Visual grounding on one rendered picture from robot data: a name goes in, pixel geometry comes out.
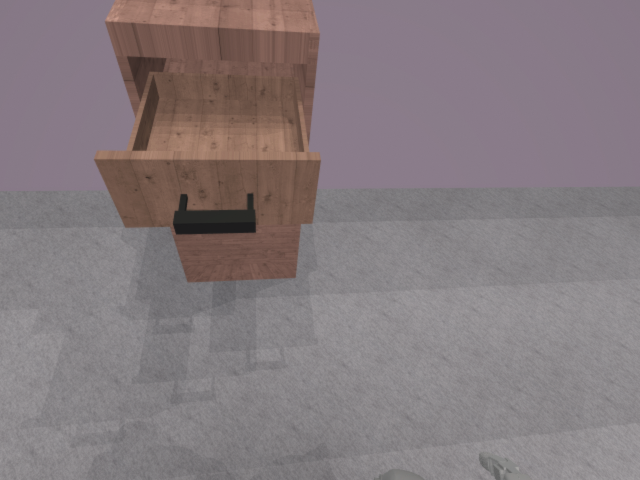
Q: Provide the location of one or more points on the handle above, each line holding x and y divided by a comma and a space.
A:
214, 221

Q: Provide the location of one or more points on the right robot hand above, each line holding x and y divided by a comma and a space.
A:
500, 468

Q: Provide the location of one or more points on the drawer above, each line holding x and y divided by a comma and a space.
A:
216, 138

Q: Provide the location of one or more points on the cabinet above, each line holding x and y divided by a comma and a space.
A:
231, 37

